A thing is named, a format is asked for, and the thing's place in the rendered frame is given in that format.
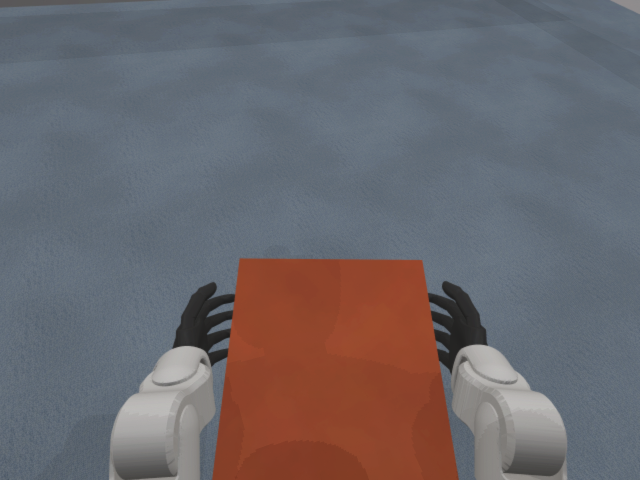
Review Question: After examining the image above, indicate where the robot left forearm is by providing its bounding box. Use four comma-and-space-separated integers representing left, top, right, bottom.
109, 346, 216, 480

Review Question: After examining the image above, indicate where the carton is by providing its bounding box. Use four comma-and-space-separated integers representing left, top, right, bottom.
212, 258, 459, 480

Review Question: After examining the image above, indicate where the left robot hand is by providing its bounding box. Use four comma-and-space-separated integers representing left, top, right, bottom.
172, 282, 235, 367

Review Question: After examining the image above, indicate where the right robot hand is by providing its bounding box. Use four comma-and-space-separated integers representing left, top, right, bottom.
428, 281, 488, 375

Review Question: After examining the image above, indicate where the robot right forearm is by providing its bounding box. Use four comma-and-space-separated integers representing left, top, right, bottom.
451, 345, 567, 480

